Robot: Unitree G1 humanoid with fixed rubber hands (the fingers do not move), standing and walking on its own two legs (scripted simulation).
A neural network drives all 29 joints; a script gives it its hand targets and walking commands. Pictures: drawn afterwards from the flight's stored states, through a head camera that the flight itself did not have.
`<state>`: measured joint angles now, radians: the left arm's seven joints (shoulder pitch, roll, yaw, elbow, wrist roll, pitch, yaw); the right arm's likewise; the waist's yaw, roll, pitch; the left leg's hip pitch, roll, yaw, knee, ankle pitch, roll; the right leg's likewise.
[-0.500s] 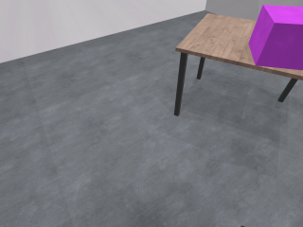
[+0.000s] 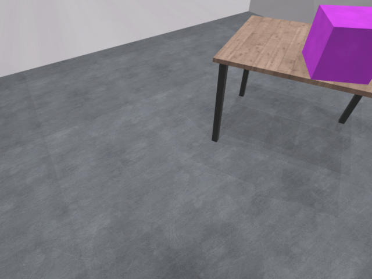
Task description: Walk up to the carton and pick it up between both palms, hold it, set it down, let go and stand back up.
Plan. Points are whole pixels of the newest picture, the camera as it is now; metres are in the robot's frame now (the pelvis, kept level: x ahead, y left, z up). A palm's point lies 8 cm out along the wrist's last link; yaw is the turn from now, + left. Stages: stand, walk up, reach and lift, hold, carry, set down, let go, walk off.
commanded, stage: walk up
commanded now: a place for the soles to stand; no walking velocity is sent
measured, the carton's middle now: (343, 43) +1.08 -0.74 +0.02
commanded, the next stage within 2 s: none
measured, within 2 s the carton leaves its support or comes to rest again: neither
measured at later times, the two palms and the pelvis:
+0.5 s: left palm (174, 234) +0.28 +0.05 -0.10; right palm out of the picture +0.07 -0.45 -0.16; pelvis +0.12 -0.17 -0.03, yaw -19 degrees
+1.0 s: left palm (199, 190) +0.42 -0.03 -0.14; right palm out of the picture +0.33 -0.53 -0.10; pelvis +0.34 -0.26 -0.02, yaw -29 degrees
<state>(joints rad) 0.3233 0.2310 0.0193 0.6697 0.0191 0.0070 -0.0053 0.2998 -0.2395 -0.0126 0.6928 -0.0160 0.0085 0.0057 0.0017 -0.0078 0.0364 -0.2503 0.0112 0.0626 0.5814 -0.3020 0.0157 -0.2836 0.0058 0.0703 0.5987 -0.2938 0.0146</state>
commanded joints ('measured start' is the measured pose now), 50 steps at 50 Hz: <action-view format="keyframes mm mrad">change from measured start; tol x32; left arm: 1 -72 183 78 -170 71 26 -66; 50 347 171 44 -37 26 -29 21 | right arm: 1 144 -283 -127 -59 -77 -67 -55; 39 -160 -66 -11 -173 -23 -45 32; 50 280 -261 -109 -76 -46 -62 -41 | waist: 1 -101 83 70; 16 3 192 116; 20 166 -381 -58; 50 -76 219 -139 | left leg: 1 256 573 -533 -384 -517 317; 16 -45 333 155 -279 -267 173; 20 -325 114 146 666 -284 59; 23 -468 120 -67 814 -217 10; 46 110 17 -19 -42 174 70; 50 469 512 -821 -296 -97 279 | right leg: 1 -592 -115 6 518 -215 -1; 18 185 -38 -187 71 -13 -79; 22 325 -375 755 -404 -264 -281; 26 71 -222 260 -261 303 -148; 34 86 -163 161 -369 216 -163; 44 221 -191 199 -201 346 -150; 50 -362 41 34 775 -208 -19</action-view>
